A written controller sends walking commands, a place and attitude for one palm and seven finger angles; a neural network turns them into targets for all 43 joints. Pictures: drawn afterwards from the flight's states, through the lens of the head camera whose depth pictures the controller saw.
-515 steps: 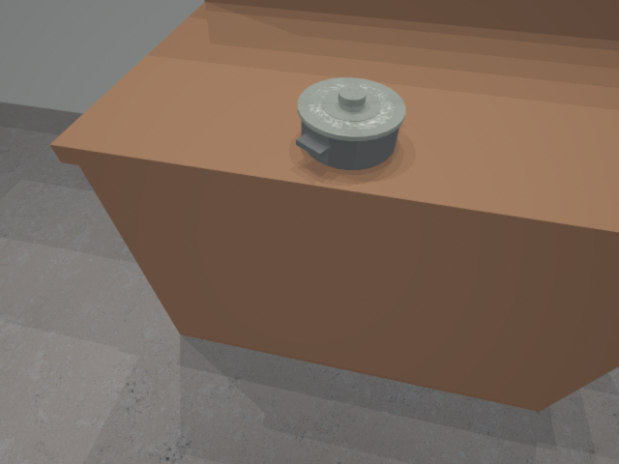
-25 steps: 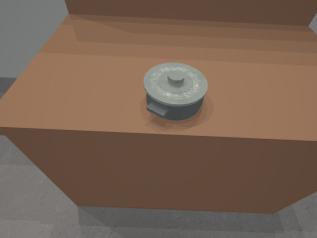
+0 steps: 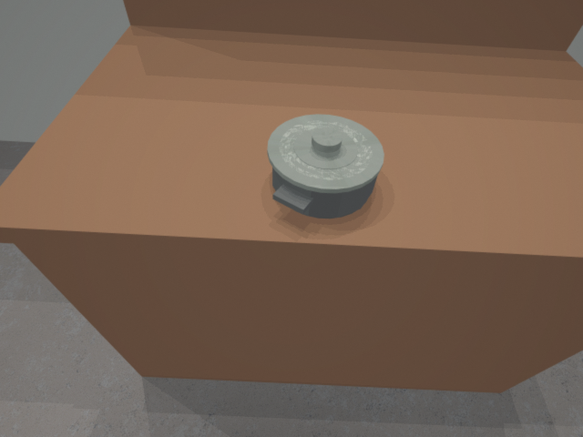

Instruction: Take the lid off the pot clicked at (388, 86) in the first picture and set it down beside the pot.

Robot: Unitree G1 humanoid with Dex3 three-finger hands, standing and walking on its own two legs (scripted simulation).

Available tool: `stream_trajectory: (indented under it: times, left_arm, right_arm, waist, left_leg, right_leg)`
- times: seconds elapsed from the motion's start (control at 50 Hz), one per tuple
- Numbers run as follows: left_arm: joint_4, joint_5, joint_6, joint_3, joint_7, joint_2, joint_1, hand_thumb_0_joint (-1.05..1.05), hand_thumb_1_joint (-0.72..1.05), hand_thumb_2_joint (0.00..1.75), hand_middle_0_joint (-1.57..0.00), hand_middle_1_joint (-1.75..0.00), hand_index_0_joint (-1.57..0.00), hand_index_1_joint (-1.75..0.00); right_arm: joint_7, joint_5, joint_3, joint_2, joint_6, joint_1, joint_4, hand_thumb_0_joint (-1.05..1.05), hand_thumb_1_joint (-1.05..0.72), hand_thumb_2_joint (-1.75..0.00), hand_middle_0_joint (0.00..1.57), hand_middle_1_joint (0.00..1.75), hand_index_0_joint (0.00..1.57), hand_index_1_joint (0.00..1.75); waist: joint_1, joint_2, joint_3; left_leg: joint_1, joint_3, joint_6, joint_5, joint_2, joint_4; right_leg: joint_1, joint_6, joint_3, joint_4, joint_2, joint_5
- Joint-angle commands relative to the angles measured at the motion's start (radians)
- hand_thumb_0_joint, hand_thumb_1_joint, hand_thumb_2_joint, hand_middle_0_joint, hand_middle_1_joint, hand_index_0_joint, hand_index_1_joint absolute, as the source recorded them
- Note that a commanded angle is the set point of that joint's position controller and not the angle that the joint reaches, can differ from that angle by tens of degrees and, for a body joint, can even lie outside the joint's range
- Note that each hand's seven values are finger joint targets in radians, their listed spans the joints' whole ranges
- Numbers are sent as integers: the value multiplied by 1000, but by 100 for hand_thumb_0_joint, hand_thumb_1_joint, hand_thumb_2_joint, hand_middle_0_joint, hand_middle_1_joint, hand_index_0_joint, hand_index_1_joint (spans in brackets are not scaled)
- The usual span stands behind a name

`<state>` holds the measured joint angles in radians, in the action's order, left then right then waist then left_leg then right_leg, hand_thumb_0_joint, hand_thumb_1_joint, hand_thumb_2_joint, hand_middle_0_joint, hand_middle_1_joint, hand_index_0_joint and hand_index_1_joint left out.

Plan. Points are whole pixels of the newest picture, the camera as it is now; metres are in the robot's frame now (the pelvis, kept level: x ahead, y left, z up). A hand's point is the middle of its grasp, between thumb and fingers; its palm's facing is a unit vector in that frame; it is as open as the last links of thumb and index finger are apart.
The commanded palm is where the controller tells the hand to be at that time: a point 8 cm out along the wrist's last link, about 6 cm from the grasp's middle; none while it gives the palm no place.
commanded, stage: look again from close up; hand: left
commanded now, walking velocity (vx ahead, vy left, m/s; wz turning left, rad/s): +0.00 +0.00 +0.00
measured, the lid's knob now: (326, 139) +0.50 -0.01 +0.15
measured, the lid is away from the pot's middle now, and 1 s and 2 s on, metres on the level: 0.00 0.00 0.00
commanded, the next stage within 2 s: shuffle to correct the standing spot in 0.56 s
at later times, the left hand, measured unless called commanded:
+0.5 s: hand out of the picture -0.02 +0.17 -0.18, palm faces +0.06 -0.99 -0.16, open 7.3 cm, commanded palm none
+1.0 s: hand out of the picture -0.01 +0.15 -0.18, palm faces +0.04 -0.99 -0.17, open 7.4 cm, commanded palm none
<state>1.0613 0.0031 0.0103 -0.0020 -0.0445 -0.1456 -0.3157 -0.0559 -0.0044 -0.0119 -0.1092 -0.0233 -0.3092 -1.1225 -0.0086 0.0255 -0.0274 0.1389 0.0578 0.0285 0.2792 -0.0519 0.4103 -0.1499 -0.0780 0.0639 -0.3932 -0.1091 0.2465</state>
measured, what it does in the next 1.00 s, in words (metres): stands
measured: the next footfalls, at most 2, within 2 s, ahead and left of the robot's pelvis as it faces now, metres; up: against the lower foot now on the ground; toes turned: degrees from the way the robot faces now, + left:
right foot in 1.10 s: +0.05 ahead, -0.15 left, +0.00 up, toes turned +1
left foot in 1.42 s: +0.10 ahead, -0.02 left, +0.00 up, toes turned +4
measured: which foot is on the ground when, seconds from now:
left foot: down 0.00-1.00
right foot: down 0.00-0.88, up 0.90-1.00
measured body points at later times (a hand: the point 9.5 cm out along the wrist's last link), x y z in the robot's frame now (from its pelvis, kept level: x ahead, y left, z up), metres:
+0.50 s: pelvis +0.00 +0.01 +0.00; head +0.01 +0.02 +0.45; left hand -0.02 +0.22 -0.16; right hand -0.01 -0.20 -0.16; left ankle -0.04 +0.10 -0.74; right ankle -0.03 -0.07 -0.74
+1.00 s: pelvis +0.00 -0.02 +0.00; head +0.02 -0.01 +0.44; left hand -0.01 +0.21 -0.17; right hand -0.02 -0.23 -0.16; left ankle -0.04 +0.10 -0.74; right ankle -0.03 -0.10 -0.73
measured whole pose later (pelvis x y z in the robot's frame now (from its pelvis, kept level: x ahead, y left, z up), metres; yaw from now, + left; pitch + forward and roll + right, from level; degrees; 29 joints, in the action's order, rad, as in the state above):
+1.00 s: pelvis +0.00 -0.02 +0.00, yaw +0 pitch +1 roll +2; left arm 1.04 -0.01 -0.04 -0.04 -0.02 -0.15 -0.33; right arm -0.07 -0.03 0.01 -0.10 -0.02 -0.34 -1.08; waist 0.01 0.05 -0.02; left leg 0.15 0.05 0.03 0.29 -0.06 0.42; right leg -0.30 -0.04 0.03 -0.69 -0.05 0.44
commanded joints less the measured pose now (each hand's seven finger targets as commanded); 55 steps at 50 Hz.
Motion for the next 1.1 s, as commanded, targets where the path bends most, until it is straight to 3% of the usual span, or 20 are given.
stream_trajectory:
  times: [0.0, 0.18, 0.3, 0.54, 0.66, 0.74, 0.82, 0.86, 0.88, 0.92, 0.98, 1.02, 1.04, 1.06, 1.08]
  left_arm:
    - [-30, 2, 19, -13, 3, -73, -80, 0, 90, 90, -20, -30, -20, -30]
    - [-23, 0, 17, -14, 2, -71, -85, 0, 90, 90, -20, -30, -20, -30]
    - [-19, -1, 15, -12, 3, -63, -87, 0, 90, 90, -20, -30, -20, -30]
    - [-14, -2, 18, -14, 3, -67, -90, 0, 90, 90, -20, -30, -20, -30]
    - [-10, -3, 17, -13, 4, -63, -91, 0, 90, 90, -20, -30, -20, -30]
    - [-9, -5, 6, -17, 11, -49, -88, 0, 90, 90, -20, -30, -20, -30]
    - [-32, -13, -9, -28, 21, -50, -82, 0, 90, 90, -20, -30, -20, -30]
    - [-48, -18, -15, -37, 24, -49, -70, 0, 90, 90, -20, -30, -20, -30]
    - [-63, -17, -18, -40, 26, -58, -55, 0, 90, 90, -20, -30, -20, -30]
    - [-91, -20, -25, -51, 26, -64, -14, 0, 90, 90, -20, -30, -20, -30]
    - [-122, -15, -22, -62, 35, -54, -7, 0, 90, 90, -20, -30, -20, -30]
    - [-109, -13, -21, -70, 43, -47, -61, 0, 90, 90, -20, -30, -20, -30]
    - [-99, -15, -20, -74, 47, -58, -98, 0, 90, 90, -20, -30, -20, -30]
    - [-90, -20, -20, -83, 44, -94, -127, 0, 90, 90, -20, -30, -20, -30]
    - [-90, -22, -21, -95, 37, -157, -162, 0, 90, 90, -20, -30, -20, -30]
  right_arm:
    - [-1, 2, 20, -94, -13, -76, 22, 0, -90, -90, 20, 30, 20, 30]
    - [-2, 2, 18, -93, -17, -77, 24, 0, -90, -90, 20, 30, 20, 30]
    - [-3, 3, 17, -99, -14, -67, 26, 0, -90, -90, 20, 30, 20, 30]
    - [-3, 2, 15, -98, -19, -74, 23, 0, -90, -90, 20, 30, 20, 30]
    - [-3, 2, 15, -91, -18, -74, 19, 0, -90, -90, 20, 30, 20, 30]
    - [-5, -3, 24, -105, -16, -70, 17, 0, -90, -90, 20, 30, 20, 30]
    - [-14, -10, 42, -145, -8, -84, 27, 0, -90, -90, 20, 30, 20, 30]
    - [-20, -13, 54, -160, -5, -100, 35, 0, -90, -90, 20, 30, 20, 30]
    - [-22, -15, 58, -163, -4, -113, 39, 0, -90, -90, 20, 30, 20, 30]
    - [-24, -22, 63, -170, -3, -139, 51, 0, -90, -90, 20, 30, 20, 30]
    - [-24, -30, 68, -178, -7, -111, 77, 0, -90, -90, 20, 30, 20, 30]
    - [-23, -27, 74, -192, -4, -70, 87, 0, -90, -90, 20, 30, 20, 30]
    - [-21, -23, 77, -195, 0, -66, 91, 0, -90, -90, 20, 30, 20, 30]
    - [-19, -15, 77, -173, 1, -81, 93, 0, -90, -90, 20, 30, 20, 30]
    - [-15, -12, 72, -125, 5, -69, 111, 0, -90, -90, 20, 30, 20, 30]
  waist:
    - [3, -21, -8]
    - [1, -30, -8]
    - [0, -11, -49]
    - [2, -25, -19]
    - [5, -10, -43]
    - [11, -23, -56]
    - [18, -89, -77]
    - [24, -120, -82]
    - [30, -104, -80]
    - [47, -123, -77]
    - [30, -73, -52]
    - [-3, -99, -8]
    - [-15, -72, 14]
    - [-18, 29, 26]
    - [-34, 223, 4]
  left_leg:
    - [15, 83, -12, -230, 122, -46]
    - [-1, 93, -4, -280, 133, -52]
    - [18, 97, -3, -223, 128, -62]
    - [3, 100, -2, -251, 126, -62]
    - [8, 103, 0, -218, 128, -70]
    - [19, 142, 17, -146, 161, -88]
    - [28, 250, 67, -85, 252, -142]
    - [13, 302, 108, -128, 304, -151]
    - [-3, 334, 134, -174, 334, -151]
    - [-22, 359, 174, -282, 376, -146]
    - [-26, 305, 162, -430, 365, -94]
    - [36, 200, 96, -385, 299, -35]
    - [95, 143, 54, -290, 243, 23]
    - [226, 52, 14, -142, 160, 110]
    - [361, -62, -29, 106, 53, 248]
  right_leg:
    - [-5, 18, 126, 40, 181, -247]
    - [-11, 10, 112, 26, 175, -242]
    - [-36, 13, 118, 38, 177, -197]
    - [-19, 10, 116, 31, 183, -221]
    - [-36, 15, 112, 42, 173, -182]
    - [-67, 25, 79, 21, 143, -94]
    - [-136, 36, 21, -76, 102, 3]
    - [-192, 41, 1, -164, 93, 78]
    - [-231, 42, -2, -231, 89, 136]
    - [-307, 46, 1, -365, 109, 250]
    - [-290, 48, 3, -333, 132, 248]
    - [-135, 54, -41, -176, 121, 122]
    - [-28, 58, -54, -65, 105, -2]
    - [113, 46, 37, -26, 158, -152]
    - [175, -10, 189, 20, 279, -291]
